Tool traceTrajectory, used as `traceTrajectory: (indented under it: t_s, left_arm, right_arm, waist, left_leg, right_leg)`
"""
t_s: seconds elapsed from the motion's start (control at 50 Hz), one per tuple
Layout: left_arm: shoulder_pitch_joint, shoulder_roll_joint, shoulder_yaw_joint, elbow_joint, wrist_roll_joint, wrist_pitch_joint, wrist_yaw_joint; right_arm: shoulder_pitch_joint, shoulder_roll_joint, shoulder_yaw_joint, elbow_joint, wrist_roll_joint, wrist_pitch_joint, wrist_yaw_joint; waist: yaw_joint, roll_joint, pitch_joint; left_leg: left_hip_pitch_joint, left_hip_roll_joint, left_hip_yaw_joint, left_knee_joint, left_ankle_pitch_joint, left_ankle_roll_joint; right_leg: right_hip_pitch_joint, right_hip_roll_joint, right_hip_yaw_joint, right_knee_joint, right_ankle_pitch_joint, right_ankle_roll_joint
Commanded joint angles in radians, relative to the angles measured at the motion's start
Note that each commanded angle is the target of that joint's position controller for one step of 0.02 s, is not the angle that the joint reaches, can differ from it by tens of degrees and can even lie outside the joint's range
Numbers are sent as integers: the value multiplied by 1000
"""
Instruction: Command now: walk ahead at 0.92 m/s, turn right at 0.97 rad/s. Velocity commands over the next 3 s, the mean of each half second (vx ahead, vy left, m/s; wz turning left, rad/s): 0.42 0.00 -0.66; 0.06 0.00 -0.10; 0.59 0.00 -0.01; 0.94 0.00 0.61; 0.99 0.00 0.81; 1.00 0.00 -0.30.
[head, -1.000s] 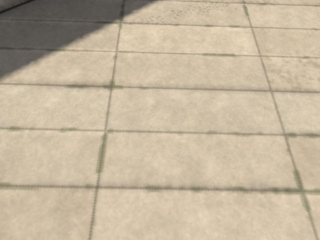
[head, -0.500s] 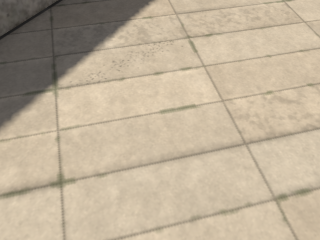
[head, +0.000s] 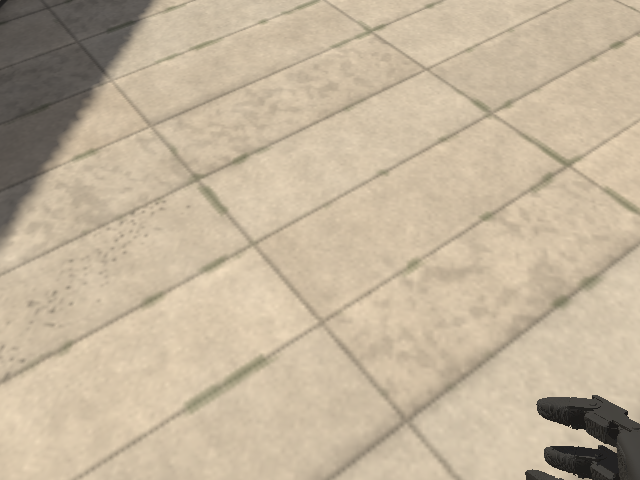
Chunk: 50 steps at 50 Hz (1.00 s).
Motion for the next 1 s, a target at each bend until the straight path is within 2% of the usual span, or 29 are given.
traceTrajectory:
  t_s: [0.02,0.04,0.06,0.12,0.14,0.16,0.18,0.2,0.22,0.24,0.26,0.28,0.3,0.34,0.36,0.38,0.4,0.44,0.5,0.54,0.58,0.6,0.62,0.64,0.66,0.7,0.72,0.78,1.0]
  left_arm:
    - [-143,168,48,-109,-13,-19,41]
    - [-142,185,56,-101,-13,-5,49]
    - [-103,200,66,-85,-13,8,54]
    - [-57,187,75,-55,-25,36,70]
    - [-68,177,77,-59,-28,41,75]
    - [-96,172,80,-71,-27,45,79]
    - [-122,149,74,-86,-18,44,78]
    - [-91,45,41,-114,9,47,74]
    - [188,-6,17,-126,-13,45,56]
    - [212,112,26,-97,-26,56,47]
    - [37,157,37,-109,-26,69,46]
    - [-71,181,44,-127,-15,79,54]
    - [-124,188,47,-142,2,86,63]
    - [-145,133,30,-154,5,85,59]
    - [-152,98,17,-154,8,78,60]
    - [-165,82,9,-153,13,72,62]
    - [-175,81,4,-151,18,69,63]
    - [-193,91,1,-143,20,76,60]
    - [-251,115,1,-146,16,96,49]
    - [-274,113,2,-146,21,103,40]
    - [-284,111,1,-143,34,100,37]
    - [-294,151,4,-162,47,99,43]
    - [-361,199,9,-171,55,102,45]
    - [-385,130,-4,-166,56,94,39]
    - [-399,100,-14,-160,58,85,32]
    - [-388,110,-12,-148,54,73,26]
    - [-370,111,-13,-138,50,68,27]
    - [-333,106,-12,-123,42,62,34]
    - [-290,89,-3,-77,34,58,42]
  right_arm:
    - [-82,-71,-26,-79,-17,8,-2]
    - [-123,-43,-19,-97,-20,7,3]
    - [-146,-41,-23,-112,-19,4,9]
    - [-119,-113,-62,-121,17,6,13]
    - [-101,-134,-73,-119,23,6,8]
    - [-37,-153,-86,-104,23,4,2]
    - [118,-171,-99,-67,11,4,-2]
    - [285,-202,-97,-38,-6,8,-2]
    - [278,-264,-95,-38,-43,16,9]
    - [212,-239,-100,-50,-24,30,14]
    - [137,-138,-74,-85,-25,47,4]
    - [71,-99,-54,-80,-23,63,-1]
    - [51,-93,-46,-69,-20,69,-1]
    - [69,-105,-50,-17,-24,64,3]
    - [79,-107,-51,8,-23,59,6]
    - [85,-119,-55,27,-20,58,6]
    - [87,-136,-60,40,-15,62,5]
    - [69,-159,-66,57,-1,76,4]
    - [66,-170,-65,78,11,96,7]
    - [64,-161,-56,90,15,106,10]
    - [96,-116,-35,115,15,110,13]
    - [136,-85,-20,123,-1,105,17]
    - [214,-66,-17,128,-11,101,19]
    - [181,-86,-17,138,-20,105,13]
    - [146,-102,-22,134,-22,111,10]
    - [143,-128,-28,151,-24,120,2]
    - [147,-127,-27,155,-21,120,2]
    - [142,-111,-21,172,-14,113,3]
    - [115,-105,-19,235,-3,128,-13]
  waist:
    - [-62,17,61]
    - [-39,-6,59]
    - [-7,-19,25]
    - [-9,-101,-43]
    - [-26,-117,-56]
    - [-71,-123,-97]
    - [-150,-124,-194]
    - [-178,-8,-371]
    - [-30,419,-553]
    - [-38,354,-584]
    - [-85,223,-437]
    - [-80,104,-309]
    - [-73,71,-236]
    - [-51,75,-175]
    - [-47,75,-183]
    - [-48,69,-205]
    - [-49,66,-233]
    - [-47,69,-261]
    - [-63,96,-218]
    - [-59,99,-176]
    - [-51,90,-142]
    - [-70,16,-158]
    - [-151,-143,-155]
    - [-127,-144,-148]
    - [-122,-134,-111]
    - [-109,-115,-65]
    - [-110,-94,-58]
    - [-99,-48,-83]
    - [-97,-14,-123]
  left_leg:
    - [92,-44,106,-309,208,-54]
    - [163,-80,140,-431,311,-59]
    - [241,-121,162,-491,418,-64]
    - [320,-150,91,-602,455,-67]
    - [331,-143,74,-625,428,-59]
    - [399,-131,76,-641,437,-45]
    - [535,-93,92,-634,509,-25]
    - [807,110,-63,-508,685,27]
    - [1046,416,-597,-584,782,275]
    - [990,418,-732,-648,337,318]
    - [854,316,-524,-689,222,281]
    - [678,247,-360,-707,273,237]
    - [553,200,-263,-705,392,224]
    - [423,141,-127,-720,610,214]
    - [421,135,-88,-722,728,226]
    - [429,148,-71,-723,813,246]
    - [435,167,-63,-724,855,265]
    - [400,177,-24,-740,804,273]
    - [329,160,4,-781,492,256]
    - [288,142,5,-781,244,230]
    - [216,98,21,-756,69,154]
    - [175,53,59,-693,-29,87]
    - [205,-42,169,-640,-98,30]
    - [338,-38,171,-639,-20,0]
    - [368,-38,170,-646,42,-11]
    - [355,-31,167,-651,62,-3]
    - [347,-26,159,-661,68,8]
    - [352,-20,155,-660,99,23]
    - [410,-11,152,-625,198,33]
  right_leg:
    - [-230,-159,273,-267,138,-129]
    - [-273,-124,227,-234,187,-86]
    - [-285,-121,234,-214,199,-51]
    - [-156,-121,323,-76,154,20]
    - [-108,-130,348,-13,174,42]
    - [-79,-123,345,85,231,75]
    - [-56,-93,291,267,304,123]
    - [-159,-61,216,573,-68,164]
    - [-400,35,165,950,-519,207]
    - [-465,-99,169,1069,-371,220]
    - [-493,-127,107,1067,-290,235]
    - [-472,-151,58,1010,-222,242]
    - [-437,-168,49,952,-209,238]
    - [-349,-194,41,769,-237,219]
    - [-325,-190,25,673,-255,216]
    - [-302,-187,17,593,-246,218]
    - [-269,-189,13,529,-201,219]
    - [-179,-194,4,411,-97,213]
    - [-89,-187,-15,270,-21,196]
    - [-19,-178,-31,126,35,172]
    - [105,-184,-22,-61,112,126]
    - [169,-294,99,-104,203,84]
    - [66,-382,191,-116,143,10]
    - [-72,-359,182,-156,-29,3]
    - [-111,-303,144,-155,-127,45]
    - [-129,-256,104,-135,-109,94]
    - [-118,-250,96,-116,-61,103]
    - [-76,-239,77,-71,63,103]
    - [-41,-213,43,-34,233,111]
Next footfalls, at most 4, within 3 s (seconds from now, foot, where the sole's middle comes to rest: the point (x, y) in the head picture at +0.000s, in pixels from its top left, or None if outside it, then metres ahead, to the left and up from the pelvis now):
0.20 left None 0.43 0.16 -0.77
0.60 right None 0.34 -0.06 -0.77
1.64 right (483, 355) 0.79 -0.27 -0.77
2.10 left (399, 214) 1.21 -0.08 -0.77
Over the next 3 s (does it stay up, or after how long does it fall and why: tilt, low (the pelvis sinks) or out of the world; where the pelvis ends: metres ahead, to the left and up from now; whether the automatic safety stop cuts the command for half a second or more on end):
stays up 1.81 0.05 -0.02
